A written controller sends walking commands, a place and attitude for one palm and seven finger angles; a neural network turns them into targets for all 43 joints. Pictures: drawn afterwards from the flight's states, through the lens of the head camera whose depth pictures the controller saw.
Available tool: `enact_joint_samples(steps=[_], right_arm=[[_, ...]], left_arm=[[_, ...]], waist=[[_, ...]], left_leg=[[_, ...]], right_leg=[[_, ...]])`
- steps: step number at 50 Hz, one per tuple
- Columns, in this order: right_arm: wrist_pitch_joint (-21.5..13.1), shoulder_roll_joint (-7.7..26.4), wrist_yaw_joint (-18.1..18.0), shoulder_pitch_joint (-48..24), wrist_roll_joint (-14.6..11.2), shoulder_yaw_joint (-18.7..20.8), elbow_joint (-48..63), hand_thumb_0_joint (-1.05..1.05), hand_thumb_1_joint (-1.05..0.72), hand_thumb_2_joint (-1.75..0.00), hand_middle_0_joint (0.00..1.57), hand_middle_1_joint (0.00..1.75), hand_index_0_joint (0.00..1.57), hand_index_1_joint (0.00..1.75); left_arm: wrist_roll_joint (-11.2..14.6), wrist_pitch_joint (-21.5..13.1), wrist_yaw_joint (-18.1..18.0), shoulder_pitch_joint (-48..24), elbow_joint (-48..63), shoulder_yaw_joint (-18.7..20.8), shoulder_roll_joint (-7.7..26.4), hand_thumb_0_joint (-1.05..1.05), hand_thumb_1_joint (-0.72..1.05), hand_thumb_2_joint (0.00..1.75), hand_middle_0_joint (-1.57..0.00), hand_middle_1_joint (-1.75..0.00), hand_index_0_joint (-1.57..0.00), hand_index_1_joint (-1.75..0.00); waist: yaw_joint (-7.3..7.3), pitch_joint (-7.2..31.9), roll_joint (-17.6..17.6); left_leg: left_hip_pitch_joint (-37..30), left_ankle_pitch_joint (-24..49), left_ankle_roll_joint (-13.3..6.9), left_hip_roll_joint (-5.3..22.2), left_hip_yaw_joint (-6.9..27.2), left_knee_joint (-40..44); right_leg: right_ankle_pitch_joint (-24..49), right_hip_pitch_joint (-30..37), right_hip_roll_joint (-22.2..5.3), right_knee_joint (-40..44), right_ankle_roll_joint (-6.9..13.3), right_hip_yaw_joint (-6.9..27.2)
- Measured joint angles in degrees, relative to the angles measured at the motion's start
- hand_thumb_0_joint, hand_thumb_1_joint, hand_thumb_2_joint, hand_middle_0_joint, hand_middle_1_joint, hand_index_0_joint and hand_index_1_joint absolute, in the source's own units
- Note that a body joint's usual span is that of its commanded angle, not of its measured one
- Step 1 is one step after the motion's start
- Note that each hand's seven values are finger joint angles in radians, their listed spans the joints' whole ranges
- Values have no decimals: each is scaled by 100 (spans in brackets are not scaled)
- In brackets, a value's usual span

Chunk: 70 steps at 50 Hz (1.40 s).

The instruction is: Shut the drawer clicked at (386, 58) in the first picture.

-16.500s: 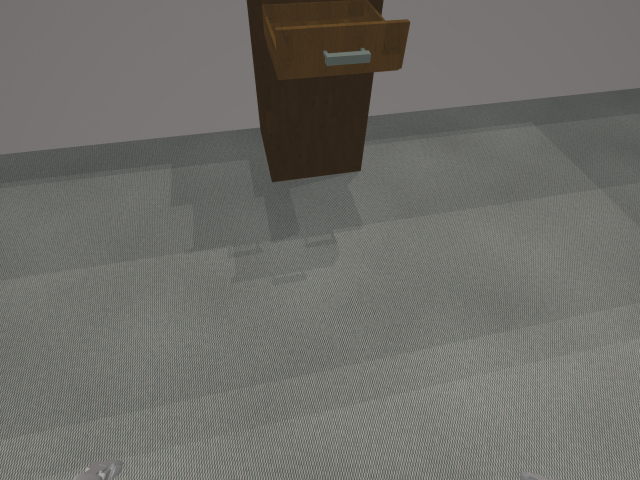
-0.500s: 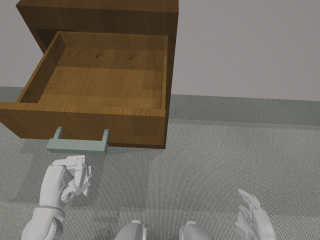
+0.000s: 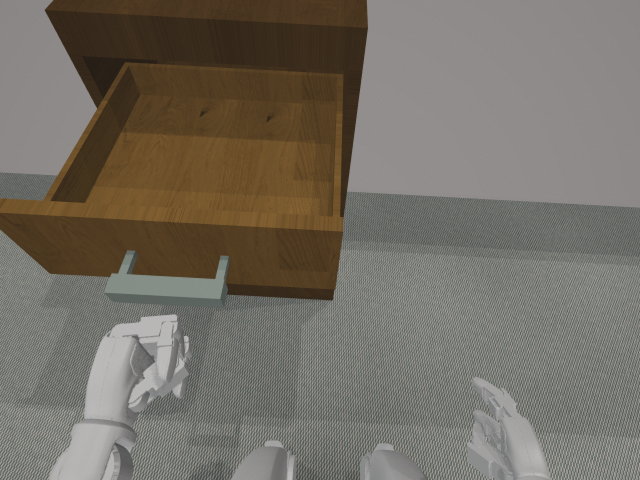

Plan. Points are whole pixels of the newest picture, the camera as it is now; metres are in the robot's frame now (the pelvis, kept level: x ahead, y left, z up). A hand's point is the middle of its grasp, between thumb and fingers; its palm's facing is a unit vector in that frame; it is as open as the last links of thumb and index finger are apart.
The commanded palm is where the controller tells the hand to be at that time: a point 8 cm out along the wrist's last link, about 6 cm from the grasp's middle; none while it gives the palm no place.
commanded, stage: push the drawer shut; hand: left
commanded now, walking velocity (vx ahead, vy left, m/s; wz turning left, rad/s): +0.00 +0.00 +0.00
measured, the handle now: (172, 275) +0.34 +0.20 +0.05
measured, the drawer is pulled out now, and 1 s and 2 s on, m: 0.30 0.21 0.10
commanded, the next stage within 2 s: none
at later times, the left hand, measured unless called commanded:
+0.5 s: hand (196, 329) +0.28 +0.16 +0.04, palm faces -0.01 -1.00 -0.06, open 2.9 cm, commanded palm +0.29 +0.21 +0.05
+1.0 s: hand (207, 270) +0.36 +0.16 +0.04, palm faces -0.01 -1.00 -0.06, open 3.0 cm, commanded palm +0.35 +0.21 +0.05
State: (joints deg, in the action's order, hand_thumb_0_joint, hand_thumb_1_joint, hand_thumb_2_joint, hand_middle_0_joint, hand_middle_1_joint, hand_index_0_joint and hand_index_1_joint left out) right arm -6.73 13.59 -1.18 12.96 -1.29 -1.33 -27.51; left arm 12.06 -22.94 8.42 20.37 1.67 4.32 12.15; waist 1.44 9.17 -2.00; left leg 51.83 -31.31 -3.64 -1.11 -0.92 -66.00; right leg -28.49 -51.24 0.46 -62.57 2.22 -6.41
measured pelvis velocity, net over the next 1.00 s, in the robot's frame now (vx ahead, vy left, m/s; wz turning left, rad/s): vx -0.02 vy -0.01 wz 0.00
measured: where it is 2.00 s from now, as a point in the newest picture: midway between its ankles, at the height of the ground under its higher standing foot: outside the picture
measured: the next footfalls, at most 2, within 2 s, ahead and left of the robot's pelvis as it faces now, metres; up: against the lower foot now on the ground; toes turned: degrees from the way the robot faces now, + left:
none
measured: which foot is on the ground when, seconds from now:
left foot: down 0.00-1.00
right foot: down 0.00-1.00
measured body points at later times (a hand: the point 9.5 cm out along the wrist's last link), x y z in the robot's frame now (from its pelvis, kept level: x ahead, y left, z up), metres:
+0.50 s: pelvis -0.01 +0.00 +0.00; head +0.07 +0.00 +0.44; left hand +0.28 +0.21 +0.04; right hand +0.16 -0.24 -0.10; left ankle +0.00 +0.08 -0.65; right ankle +0.02 -0.10 -0.65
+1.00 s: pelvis -0.02 -0.01 +0.00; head +0.07 +0.00 +0.45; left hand +0.35 +0.21 +0.05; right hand +0.11 -0.26 -0.10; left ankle +0.00 +0.08 -0.65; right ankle +0.02 -0.10 -0.65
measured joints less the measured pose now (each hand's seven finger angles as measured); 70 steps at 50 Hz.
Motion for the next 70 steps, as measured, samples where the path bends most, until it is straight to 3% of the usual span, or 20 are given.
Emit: enact_joint_samples(steps=[15, 28, 40, 54, 70], right_arm=[[113, 54, -20, 18, 18, -27, -162, 1, -91, -90, 21, 30, 20, 30], [99, 104, -93, -116, -6, -63, -504, 1, -91, -90, 21, 30, 20, 30], [103, 118, -123, -77, -36, -101, -623, 1, -91, -90, 21, 30, 20, 30], [316, 159, -46, 235, -11, -37, -758, 1, -91, -90, 21, 30, 20, 30], [509, 133, 6, 253, 49, -37, -905, 0, -91, -90, 21, 30, 20, 30]], left_arm=[[-135, 125, -145, -951, -629, -78, 13, 0, 88, 94, -139, -160, -140, -160], [-160, -33, -154, -1938, -1555, -41, 116, -5, 82, 98, -140, -160, -140, -160], [-178, 91, -142, -3171, -2756, 180, 254, -4, 81, 97, -140, -160, -140, -160], [-229, -226, -20, -3941, -3776, 510, 359, -3, 79, 94, -140, -160, -140, -160], [-414, -438, -114, -5151, -5065, 703, 472, -5, 81, 97, -140, -160, -140, -160]], waist=[[-15, -67, -13], [-47, -165, 17], [75, -202, 50], [212, -215, 84], [323, -236, 73]], left_leg=[[40, 57, 1, -27, 6, 29], [145, 158, 34, -57, 81, -3], [136, 288, 58, -40, 60, 134], [118, 310, 42, -10, -25, 256], [351, 310, 18, -28, -40, 192]], right_leg=[[36, -40, -28, 8, -1, -5], [94, -116, -64, -31, 44, -87], [225, -126, -45, 88, 67, -65], [273, -152, -9, 187, 48, 27], [273, -386, -30, 121, 27, 40]])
